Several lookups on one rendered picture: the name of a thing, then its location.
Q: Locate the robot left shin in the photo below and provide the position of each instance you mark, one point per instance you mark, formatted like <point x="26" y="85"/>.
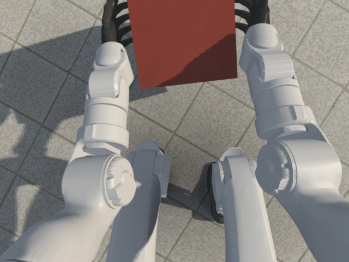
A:
<point x="146" y="144"/>

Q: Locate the carton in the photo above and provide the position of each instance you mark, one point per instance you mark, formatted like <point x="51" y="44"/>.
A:
<point x="183" y="41"/>

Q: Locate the left robot forearm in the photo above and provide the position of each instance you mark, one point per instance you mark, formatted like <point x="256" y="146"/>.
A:
<point x="104" y="129"/>

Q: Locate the right robot upper arm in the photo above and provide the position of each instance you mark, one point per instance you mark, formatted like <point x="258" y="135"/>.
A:
<point x="304" y="175"/>

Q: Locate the robot left hand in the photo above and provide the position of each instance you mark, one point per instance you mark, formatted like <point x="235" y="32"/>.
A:
<point x="110" y="24"/>

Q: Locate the robot right hand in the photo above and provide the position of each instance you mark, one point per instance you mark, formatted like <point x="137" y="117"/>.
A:
<point x="259" y="13"/>

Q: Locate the left robot upper arm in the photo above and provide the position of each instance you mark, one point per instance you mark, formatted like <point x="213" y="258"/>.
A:
<point x="94" y="190"/>

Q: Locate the right robot forearm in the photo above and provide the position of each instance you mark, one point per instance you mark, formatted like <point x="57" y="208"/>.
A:
<point x="275" y="92"/>

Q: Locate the robot right thigh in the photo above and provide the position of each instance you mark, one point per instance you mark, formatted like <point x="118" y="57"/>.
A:
<point x="248" y="237"/>

